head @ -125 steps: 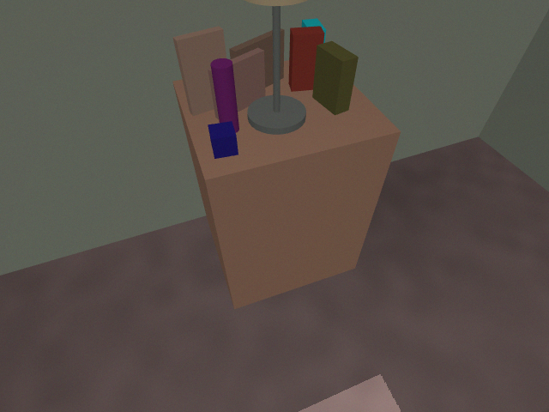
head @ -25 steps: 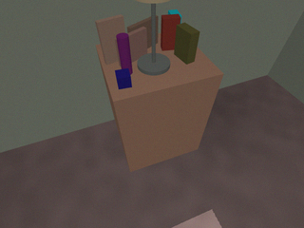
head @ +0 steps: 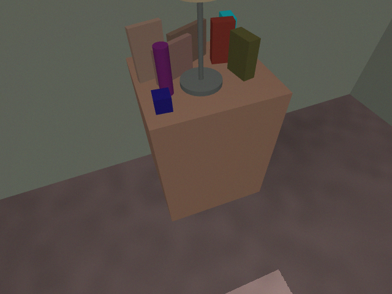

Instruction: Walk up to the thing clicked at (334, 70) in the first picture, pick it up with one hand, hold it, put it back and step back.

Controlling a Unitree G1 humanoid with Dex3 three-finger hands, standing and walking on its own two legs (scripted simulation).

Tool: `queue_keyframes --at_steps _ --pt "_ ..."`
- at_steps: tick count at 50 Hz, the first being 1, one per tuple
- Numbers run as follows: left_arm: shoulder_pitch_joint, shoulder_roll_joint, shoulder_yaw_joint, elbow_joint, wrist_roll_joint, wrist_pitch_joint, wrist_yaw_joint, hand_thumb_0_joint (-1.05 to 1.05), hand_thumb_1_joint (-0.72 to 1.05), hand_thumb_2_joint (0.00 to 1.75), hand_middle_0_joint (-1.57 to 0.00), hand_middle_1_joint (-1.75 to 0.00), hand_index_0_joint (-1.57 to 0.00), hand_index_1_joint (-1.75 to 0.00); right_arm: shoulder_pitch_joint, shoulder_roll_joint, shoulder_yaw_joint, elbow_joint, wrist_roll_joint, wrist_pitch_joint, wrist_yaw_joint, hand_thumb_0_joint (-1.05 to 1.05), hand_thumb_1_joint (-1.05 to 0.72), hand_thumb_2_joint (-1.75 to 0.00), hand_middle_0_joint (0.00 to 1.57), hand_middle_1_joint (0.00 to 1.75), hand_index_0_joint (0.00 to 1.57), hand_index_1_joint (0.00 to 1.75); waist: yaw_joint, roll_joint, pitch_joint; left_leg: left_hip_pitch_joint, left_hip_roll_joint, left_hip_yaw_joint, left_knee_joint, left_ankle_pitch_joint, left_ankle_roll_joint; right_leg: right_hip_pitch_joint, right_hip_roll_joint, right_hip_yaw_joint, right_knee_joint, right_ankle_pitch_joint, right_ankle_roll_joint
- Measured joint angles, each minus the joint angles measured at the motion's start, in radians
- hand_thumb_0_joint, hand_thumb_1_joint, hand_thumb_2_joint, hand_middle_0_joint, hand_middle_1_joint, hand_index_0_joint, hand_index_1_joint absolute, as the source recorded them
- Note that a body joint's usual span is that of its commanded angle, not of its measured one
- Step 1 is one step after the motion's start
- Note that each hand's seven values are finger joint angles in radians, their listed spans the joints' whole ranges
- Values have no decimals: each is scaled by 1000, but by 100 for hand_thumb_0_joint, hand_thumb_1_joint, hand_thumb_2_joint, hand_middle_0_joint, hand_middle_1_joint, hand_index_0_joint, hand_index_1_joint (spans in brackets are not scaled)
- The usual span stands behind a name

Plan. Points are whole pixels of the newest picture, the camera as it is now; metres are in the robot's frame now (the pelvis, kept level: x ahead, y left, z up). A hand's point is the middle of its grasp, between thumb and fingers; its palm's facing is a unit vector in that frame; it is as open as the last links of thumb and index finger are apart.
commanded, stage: walk up
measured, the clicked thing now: (242, 54) +0.92 -0.16 +0.00
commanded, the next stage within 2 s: none
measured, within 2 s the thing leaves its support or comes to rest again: neither
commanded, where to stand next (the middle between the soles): +0.27 +0.18 m, yaw -8 degrees
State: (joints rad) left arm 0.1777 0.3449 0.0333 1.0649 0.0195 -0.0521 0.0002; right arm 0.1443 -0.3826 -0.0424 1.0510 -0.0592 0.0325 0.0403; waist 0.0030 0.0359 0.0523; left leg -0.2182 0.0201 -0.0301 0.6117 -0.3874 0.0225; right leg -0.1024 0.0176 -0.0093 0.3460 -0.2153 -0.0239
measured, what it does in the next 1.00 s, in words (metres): walks ahead: left foot, then right foot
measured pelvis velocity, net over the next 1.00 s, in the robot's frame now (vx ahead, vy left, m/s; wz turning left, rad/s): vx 0.22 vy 0.20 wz -0.13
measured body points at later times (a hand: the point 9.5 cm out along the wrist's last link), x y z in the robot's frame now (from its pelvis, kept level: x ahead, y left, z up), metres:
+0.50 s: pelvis +0.12 +0.13 -0.01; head +0.14 +0.13 +0.44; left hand +0.20 +0.47 -0.12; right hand +0.13 -0.18 -0.13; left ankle +0.13 +0.24 -0.75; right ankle +0.14 +0.01 -0.70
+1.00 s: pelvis +0.22 +0.20 -0.03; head +0.26 +0.21 +0.42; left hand +0.34 +0.52 -0.15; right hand +0.27 -0.12 -0.14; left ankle +0.27 +0.33 -0.75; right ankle +0.21 +0.05 -0.72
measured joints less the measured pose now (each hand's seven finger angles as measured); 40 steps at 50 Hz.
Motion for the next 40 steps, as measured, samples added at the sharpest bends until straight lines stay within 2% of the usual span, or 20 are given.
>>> queue_keyframes --at_steps 2,5,8,12,13,14,15,16,18,20,26,28,30,31,32,35,37,40 --pt "43 2 12 -21 5 -10 7 1 90 90 -21 -30 -21 -30 14 -27 -22 -31 -10 12 18 0 -90 -89 20 30 20 30 5 20 1 -85 7 -12 163 -10 -3 3 -1 4 5 -10 -3" --pt "97 22 26 -40 8 -12 13 1 90 90 -21 -30 -21 -30 35 -59 -50 -70 -16 20 40 0 -90 -89 20 30 20 30 5 40 13 -170 44 -27 238 -2 -24 24 -11 6 4 -22 13" --pt "137 52 39 -61 11 -11 14 1 90 90 -21 -30 -21 -30 53 -75 -71 -101 -20 28 58 0 -90 -90 20 30 20 29 11 43 31 -207 83 -40 188 13 -38 36 -32 10 32 -55 36" --pt "168 95 52 -80 18 -2 14 1 90 90 -21 -30 -21 -30 71 -79 -90 -139 -12 22 74 0 -90 -90 20 30 20 29 14 25 42 -182 104 -19 61 67 -32 20 -79 25 136 -146 64" --pt "173 106 54 -82 20 3 16 1 90 90 -21 -30 -21 -30 77 -78 -94 -150 -9 15 75 0 -90 -90 20 30 20 29 11 13 41 -165 94 -4 37 109 -40 4 -98 34 190 -184 60" --pt "175 118 57 -84 23 8 18 1 90 90 -21 -30 -21 -30 76 -71 -97 -160 -8 6 73 0 -90 -90 20 30 20 29 10 -14 50 -159 71 21 53 148 -49 -24 -127 55 272 -225 35" --pt "171 125 57 -83 18 15 23 1 90 90 -21 -30 -21 -30 77 -62 -97 -173 -9 -4 69 0 -90 -90 20 30 20 29 7 -31 58 -162 58 42 89 130 -52 -70 -129 89 390 -266 12" --pt "162 127 54 -78 12 22 28 1 90 90 -21 -30 -21 -30 82 -53 -92 -185 -3 -12 67 0 -90 -90 20 30 20 29 -3 -32 61 -163 55 48 112 106 -47 -120 -103 109 515 -303 -7" --pt "144 132 42 -81 -2 25 32 1 91 90 -20 -30 -21 -30 99 -27 -78 -200 9 -14 61 0 -90 -90 20 30 20 29 -18 -39 60 -139 50 62 99 86 -29 -215 -58 103 709 -304 -28" --pt "132 133 35 -95 -15 11 25 1 91 90 -20 -30 -21 -30 120 -2 -59 -208 15 -14 52 0 -90 -89 20 30 20 30 -26 -51 56 -95 40 81 50 91 -15 -281 -45 65 769 -257 -31" --pt "114 95 20 -150 -12 -10 -1 1 91 90 -20 -30 -21 -30 191 7 -32 -233 13 -25 45 0 -90 -89 20 30 20 30 -51 -28 48 14 9 117 -56 85 16 -316 -41 -31 515 -230 1" --pt "114 81 18 -168 -8 -18 -2 1 91 90 -20 -30 -21 -30 205 -4 -30 -242 11 -20 43 0 -90 -89 20 30 21 30 -59 -9 48 32 6 125 -49 61 19 -300 -35 -43 414 -185 -1" --pt "119 75 18 -186 -4 -29 1 1 91 90 -21 -30 -21 -30 216 -13 -28 -249 15 -11 38 0 -90 -89 20 30 21 30 -61 5 45 35 6 131 -4 15 12 -258 -24 -48 303 -92 -6" --pt "123 77 20 -196 -1 -35 5 1 90 90 -21 -30 -21 -30 222 -15 -27 -252 20 -9 33 0 -90 -89 20 30 21 30 -56 9 41 28 8 133 38 -18 7 -236 -18 -44 259 -19 -11" --pt "121 73 23 -203 2 -40 12 1 90 90 -21 -30 -21 -30 219 -17 -26 -248 25 -4 27 0 -90 -89 20 30 20 30 -49 24 45 10 16 119 105 -42 10 -234 -8 -46 274 1 -12" --pt "110 61 13 -220 -4 -35 22 1 90 90 -21 -30 -21 -30 192 -19 -23 -236 26 20 8 0 -90 -89 20 30 20 30 -28 45 49 -86 -7 48 358 -150 5 -227 -3 -40 315 -55 -16" --pt "108 52 4 -231 -9 -30 24 1 90 90 -21 -30 -21 -30 172 -24 -23 -236 29 22 2 0 -90 -89 20 30 20 30 -18 53 50 -146 -2 29 446 -144 1 -212 -8 -32 301 -63 -11" --pt "111 50 -4 -243 -6 -26 23 1 90 90 -21 -30 -21 -30 143 -31 -23 -237 33 9 -3 0 -90 -89 20 30 20 30 -4 50 53 -194 27 12 407 -100 -7 -200 -20 -13 286 -67 6"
